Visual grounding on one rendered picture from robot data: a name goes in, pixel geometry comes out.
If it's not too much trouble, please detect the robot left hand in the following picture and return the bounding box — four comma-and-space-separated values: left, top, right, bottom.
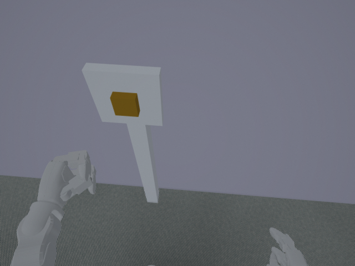
37, 150, 96, 208

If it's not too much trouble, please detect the button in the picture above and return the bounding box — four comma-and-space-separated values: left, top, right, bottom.
110, 91, 140, 117

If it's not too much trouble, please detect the robot left forearm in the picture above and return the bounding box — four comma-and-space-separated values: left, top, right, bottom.
10, 201, 64, 266

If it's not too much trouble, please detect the robot right hand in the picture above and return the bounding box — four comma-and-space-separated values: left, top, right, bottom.
267, 227, 308, 266

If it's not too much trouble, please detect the panel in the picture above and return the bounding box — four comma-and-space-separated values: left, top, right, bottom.
82, 63, 164, 203

